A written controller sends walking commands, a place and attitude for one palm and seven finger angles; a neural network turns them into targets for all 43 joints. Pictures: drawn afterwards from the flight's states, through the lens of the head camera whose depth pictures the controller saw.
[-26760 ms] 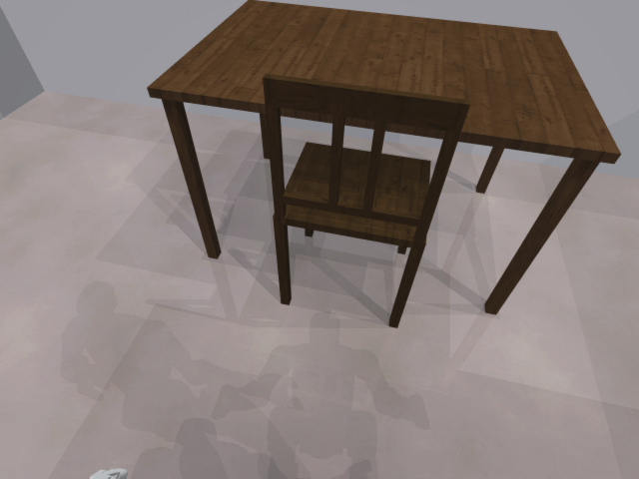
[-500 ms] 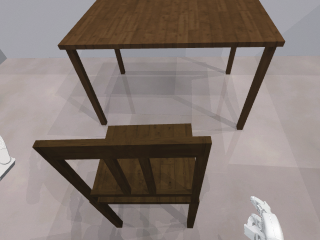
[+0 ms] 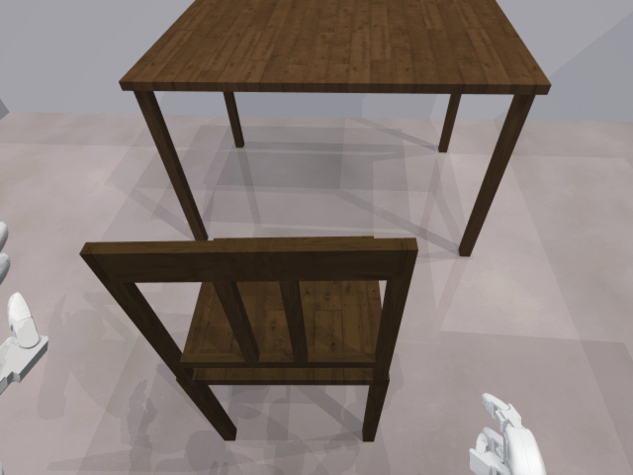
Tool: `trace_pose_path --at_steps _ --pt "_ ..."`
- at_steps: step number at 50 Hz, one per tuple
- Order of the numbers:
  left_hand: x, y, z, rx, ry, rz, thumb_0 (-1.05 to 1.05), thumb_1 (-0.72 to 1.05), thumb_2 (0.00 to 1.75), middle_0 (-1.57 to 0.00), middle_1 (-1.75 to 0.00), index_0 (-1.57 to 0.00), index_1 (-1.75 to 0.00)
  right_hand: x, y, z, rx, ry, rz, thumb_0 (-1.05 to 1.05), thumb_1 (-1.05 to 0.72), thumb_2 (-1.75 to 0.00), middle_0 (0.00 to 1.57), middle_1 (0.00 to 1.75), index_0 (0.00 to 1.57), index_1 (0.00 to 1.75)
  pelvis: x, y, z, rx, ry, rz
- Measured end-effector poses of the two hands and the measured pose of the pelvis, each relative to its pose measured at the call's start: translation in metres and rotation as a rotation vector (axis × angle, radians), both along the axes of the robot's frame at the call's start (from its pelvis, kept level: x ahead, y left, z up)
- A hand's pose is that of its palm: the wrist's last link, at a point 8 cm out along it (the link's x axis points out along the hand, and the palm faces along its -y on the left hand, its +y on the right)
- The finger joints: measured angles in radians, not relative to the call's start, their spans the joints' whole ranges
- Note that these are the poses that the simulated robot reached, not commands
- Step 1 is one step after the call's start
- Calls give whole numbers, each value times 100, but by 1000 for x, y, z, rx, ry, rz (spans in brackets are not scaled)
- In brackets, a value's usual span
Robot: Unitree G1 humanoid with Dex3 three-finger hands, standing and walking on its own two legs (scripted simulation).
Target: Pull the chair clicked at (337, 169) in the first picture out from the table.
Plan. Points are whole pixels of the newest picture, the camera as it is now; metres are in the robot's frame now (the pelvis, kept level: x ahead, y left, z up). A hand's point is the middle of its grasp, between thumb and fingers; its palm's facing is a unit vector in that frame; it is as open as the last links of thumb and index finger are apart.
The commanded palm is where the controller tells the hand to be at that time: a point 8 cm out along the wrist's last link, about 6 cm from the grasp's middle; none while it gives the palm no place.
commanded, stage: step back with the hand held close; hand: left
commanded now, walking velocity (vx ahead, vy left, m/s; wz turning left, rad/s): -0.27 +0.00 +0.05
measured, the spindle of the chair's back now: (239, 323) +0.36 +0.17 -0.08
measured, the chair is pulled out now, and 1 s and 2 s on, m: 0.60 0.60 0.60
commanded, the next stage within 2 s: stop stepping back and stand still in 0.60 s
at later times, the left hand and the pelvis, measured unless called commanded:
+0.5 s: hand (49, 425) +0.13 +0.22 +0.16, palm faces +0.31 -0.76 -0.57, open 7.4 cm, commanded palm +0.06 +0.27 +0.19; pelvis -0.08 -0.03 +0.01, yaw +0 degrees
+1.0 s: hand out of the picture -0.01 +0.23 +0.18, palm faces +0.48 -0.73 -0.49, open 7.4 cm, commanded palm -0.07 +0.26 +0.19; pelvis -0.20 -0.05 +0.00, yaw +3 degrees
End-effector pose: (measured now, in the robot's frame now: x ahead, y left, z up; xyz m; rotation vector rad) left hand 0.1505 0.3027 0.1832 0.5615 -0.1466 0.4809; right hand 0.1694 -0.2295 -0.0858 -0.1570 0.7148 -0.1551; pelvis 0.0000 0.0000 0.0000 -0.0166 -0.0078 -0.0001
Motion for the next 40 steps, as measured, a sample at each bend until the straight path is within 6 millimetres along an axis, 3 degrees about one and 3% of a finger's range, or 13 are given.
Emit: trace_pose_path --at_steps 3,6,11,15,21,27,35,40 --pt "-1 -4 -20 -69 45 -28 1 89 90 -21 -30 -20 -30 -13 -5 5 -41 29 3 1 -90 -90 20 30 20 30 -8 2 1 6 9 11" --pt "-4 -3 -24 -60 33 -79 1 89 90 -21 -30 -21 -30 -26 -9 11 -103 50 7 1 -90 -90 20 30 20 30 -18 4 -2 -1 16 27" --pt "-18 2 8 82 -36 -118 2 89 90 -22 -30 -21 -30 -43 -7 18 -120 56 9 1 -90 -90 20 30 20 30 -28 2 2 -13 35 40" --pt "-31 -2 35 189 -92 -125 2 89 90 -21 -30 -21 -30 -48 -3 9 -79 62 28 1 -90 -90 20 30 20 30 -34 -4 2 -11 62 23" --pt "-41 -23 20 147 14 -125 1 89 90 -21 -30 -20 -30 -62 -6 -8 3 66 51 1 -90 -90 20 30 20 30 -65 -19 6 -33 45 3" --pt "-71 -46 5 77 81 -180 1 89 90 -21 -30 -21 -30 -90 -27 1 -11 78 -16 1 -90 -90 21 30 20 30 -88 -27 10 19 50 7" --pt "-116 -21 7 115 -39 -143 1 89 90 -22 -30 -21 -31 -121 -39 19 -143 45 -21 1 -90 -90 20 30 20 30 -129 -22 0 28 44 46" --pt "-150 -26 10 66 -76 -129 1 89 90 -21 -30 -21 -30 -152 -29 25 -96 11 18 1 -91 -90 20 30 20 30 -155 -29 5 4 20 41"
